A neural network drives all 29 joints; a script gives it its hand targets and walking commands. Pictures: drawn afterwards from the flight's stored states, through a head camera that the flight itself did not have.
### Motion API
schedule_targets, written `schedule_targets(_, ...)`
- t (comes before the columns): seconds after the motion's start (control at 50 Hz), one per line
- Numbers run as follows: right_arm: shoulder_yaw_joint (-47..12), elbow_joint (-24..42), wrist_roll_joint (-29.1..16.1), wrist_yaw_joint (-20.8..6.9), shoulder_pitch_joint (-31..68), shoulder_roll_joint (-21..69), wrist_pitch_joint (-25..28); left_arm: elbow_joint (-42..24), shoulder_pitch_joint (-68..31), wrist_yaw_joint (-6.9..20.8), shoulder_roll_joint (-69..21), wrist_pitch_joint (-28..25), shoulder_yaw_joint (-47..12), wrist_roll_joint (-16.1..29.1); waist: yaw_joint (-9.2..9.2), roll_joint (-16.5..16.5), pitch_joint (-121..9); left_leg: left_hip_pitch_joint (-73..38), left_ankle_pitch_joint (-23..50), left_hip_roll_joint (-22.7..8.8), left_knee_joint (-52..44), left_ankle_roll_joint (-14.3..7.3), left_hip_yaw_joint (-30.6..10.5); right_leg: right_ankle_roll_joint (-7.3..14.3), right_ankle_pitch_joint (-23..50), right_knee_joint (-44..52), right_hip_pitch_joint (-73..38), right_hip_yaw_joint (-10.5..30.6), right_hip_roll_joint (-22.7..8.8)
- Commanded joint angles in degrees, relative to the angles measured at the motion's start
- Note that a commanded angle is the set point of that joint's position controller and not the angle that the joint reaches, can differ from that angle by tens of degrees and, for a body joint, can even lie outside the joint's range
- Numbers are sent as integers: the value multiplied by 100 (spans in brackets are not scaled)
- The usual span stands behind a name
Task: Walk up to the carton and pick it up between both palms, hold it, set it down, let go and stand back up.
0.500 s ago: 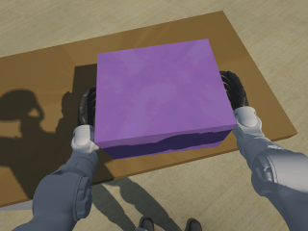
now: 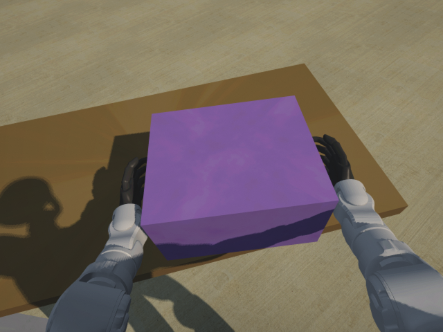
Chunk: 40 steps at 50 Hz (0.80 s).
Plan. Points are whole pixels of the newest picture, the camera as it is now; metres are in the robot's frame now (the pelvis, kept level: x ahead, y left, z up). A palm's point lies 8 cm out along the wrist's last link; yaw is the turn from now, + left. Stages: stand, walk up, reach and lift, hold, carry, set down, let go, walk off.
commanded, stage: reach and lift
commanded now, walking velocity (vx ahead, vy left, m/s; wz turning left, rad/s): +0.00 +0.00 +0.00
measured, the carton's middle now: (232, 176) +0.44 +0.01 -0.01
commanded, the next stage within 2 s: none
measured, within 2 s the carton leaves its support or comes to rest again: neither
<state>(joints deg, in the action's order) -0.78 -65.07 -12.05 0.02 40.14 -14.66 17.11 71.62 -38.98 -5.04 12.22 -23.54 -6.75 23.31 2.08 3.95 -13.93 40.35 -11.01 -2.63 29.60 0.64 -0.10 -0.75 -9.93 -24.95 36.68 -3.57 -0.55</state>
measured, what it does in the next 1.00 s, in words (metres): stands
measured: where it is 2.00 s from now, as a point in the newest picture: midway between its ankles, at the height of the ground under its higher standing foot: outside the picture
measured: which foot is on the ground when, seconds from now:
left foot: down 0.00-1.00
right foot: down 0.00-1.00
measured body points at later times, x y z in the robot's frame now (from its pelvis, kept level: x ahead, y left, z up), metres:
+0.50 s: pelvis +0.00 -0.01 +0.02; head +0.02 -0.01 +0.47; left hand +0.40 +0.20 +0.10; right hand +0.41 -0.20 +0.10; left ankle +0.01 +0.12 -0.73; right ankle +0.00 -0.13 -0.73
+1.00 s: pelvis +0.01 +0.00 +0.02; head +0.00 +0.01 +0.47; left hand +0.39 +0.21 +0.14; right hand +0.39 -0.20 +0.14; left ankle +0.01 +0.12 -0.73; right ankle +0.00 -0.13 -0.73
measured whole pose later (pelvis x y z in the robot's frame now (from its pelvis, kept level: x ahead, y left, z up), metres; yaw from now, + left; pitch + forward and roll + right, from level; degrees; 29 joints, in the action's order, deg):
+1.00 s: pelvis +0.01 +0.00 +0.02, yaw +1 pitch +1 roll -1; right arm 4.4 -34.9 -10.0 2.4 29.4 -11.5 -7.8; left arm 23.5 -27.5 0.1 7.9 17.3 13.5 -2.4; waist -1.3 -1.1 -3.3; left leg 8.6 -8.8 -1.4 16.9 0.9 -0.6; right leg -0.9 -7.7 -12.2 4.9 -2.3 -0.7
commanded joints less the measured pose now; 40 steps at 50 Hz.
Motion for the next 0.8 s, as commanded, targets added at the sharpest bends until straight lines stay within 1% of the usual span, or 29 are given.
schedule_targets(0.0, -1764, 2387, 309, -972, 3679, 4228, -71, -2971, -4880, 899, -3846, -335, -1487, -550, -189, -283, -4059, -2304, 2248, 309, 12, 145, -225, -68, 1883, -86, -2122, 354, 284)
schedule_targets(0.04, -1827, 2658, 212, -970, 3756, 4217, -273, -3136, -4950, 890, -3893, -144, -1506, -523, -192, -359, -3959, -2385, 2118, 309, -111, 115, -268, -45, 1735, -21, -2237, 375, 258)
schedule_targets(0.06, -1799, 2659, 197, -967, 3759, 4187, -389, -3063, -4942, 898, -3869, -25, -1445, -571, -186, -372, -3775, -2420, 2003, 312, -185, 102, -270, -35, 1613, 46, -2258, 379, 234)
schedule_targets(0.1, -1780, 2772, 129, -954, 3794, 4138, -584, -3132, -4958, 910, -3898, 198, -1368, -623, -187, -393, -3563, -2576, 1935, 306, -316, 93, -288, 0, 1468, 168, -2347, 391, 217)
schedule_targets(0.14, -1652, 2696, 123, -929, 3786, 4057, -767, -3051, -4913, 951, -3869, 445, -1183, -754, -195, -442, -3180, -2711, 1848, 305, -472, 85, -286, 29, 1332, 318, -2438, 388, 197)
schedule_targets(0.2, -1384, 2410, 175, -896, 3693, 3910, -975, -2820, -4722, 1046, -3749, 796, -742, -1073, -152, -496, -2551, -2885, 1647, 304, -745, 64, -233, 55, 1104, 544, -2618, 381, 151)
schedule_targets(0.28, -1055, 2097, 287, -871, 3607, 3751, -1039, -2480, -4319, 1185, -3619, 1145, -129, -1562, -58, -528, -1861, -3072, 1526, 319, -1033, 42, -85, 40, 970, 767, -2884, 341, 115)
schedule_targets(0.32, -943, 1988, 338, -862, 3484, 3689, -1034, -2441, -4070, 1241, -3544, 1292, 99, -1781, -12, -520, -1572, -3162, 1480, 322, -1160, 28, -12, 29, 941, 865, -3020, 330, 102)
schedule_targets(0.36, -905, 2065, 357, -859, 3429, 3658, -990, -2627, -3912, 1253, -3590, 1411, 124, -1869, -27, -468, -1566, -3325, 1628, 329, -1191, 60, 32, 21, 1045, 899, -3114, 294, 123)
schedule_targets(0.4, -969, 2297, 357, -864, 3466, 3697, -930, -2925, -3865, 1232, -3686, 1486, -1, -1857, -42, -439, -1737, -3522, 1844, 332, -1159, 99, 54, 13, 1218, 915, -3149, 257, 152)
schedule_targets(0.48, -1311, 3089, 244, -836, 3536, 3848, -877, -3945, -4024, 1098, -3922, 1550, -604, -1606, -164, -306, -2417, -3833, 2440, 361, -958, 236, 4, 2, 1750, 855, -3221, 249, 223)
schedule_targets(0.58, -1720, 4134, 50, -705, 3268, 3882, -1169, -5089, -3785, 1000, -4027, 1889, -1149, -1411, -307, -289, -2788, -4003, 2850, 432, -809, 322, -118, -29, 2217, 799, -3393, 277, 284)
schedule_targets(0.6, -1787, 4696, 181, -706, 4022, 3948, -1141, -4880, -4422, 1073, -3891, 1904, -1222, -1272, -20, -474, -3186, -3390, 2623, 525, -830, 238, 9, -86, 2489, 737, -3464, 245, 242)
schedule_targets(0.62, -1800, 4613, 177, -713, 3772, 4123, -1228, -4936, -4145, 1027, -4022, 1885, -1301, -1321, -192, -510, -3254, -3496, 2548, 520, -829, 194, -47, -66, 2700, 630, -3804, 249, 276)
schedule_targets(0.64, -1896, 4708, 92, -687, 3657, 4042, -1283, -5098, -4016, 1029, -4058, 1918, -1383, -1316, -173, -449, -3108, -3492, 2645, 523, -831, 236, -92, -57, 2860, 607, -3831, 275, 285)
schedule_targets(0.68, -1980, 4722, -17, -603, 3463, 3976, -1439, -5268, -3775, 1062, -4039, 2116, -1354, -1389, -235, -445, -2951, -3661, 2831, 524, -825, 256, -128, -55, 2998, 632, -3917, 309, 303)
schedule_targets(0.72, -1930, 4615, -57, -513, 3291, 3832, -1601, -5292, -3451, 1137, -3971, 2401, -1153, -1562, -258, -471, -2595, -3784, 2846, 514, -895, 261, -124, -51, 2957, 717, -3978, 327, 312)
schedule_targets(0.78, -1698, 4445, -6, -415, 3053, 3604, -1796, -5281, -2919, 1278, -3809, 2850, -748, -1871, -263, -503, -2023, -3884, 2759, 501, -1031, 268, -48, -31, 2788, 862, -4100, 326, 325)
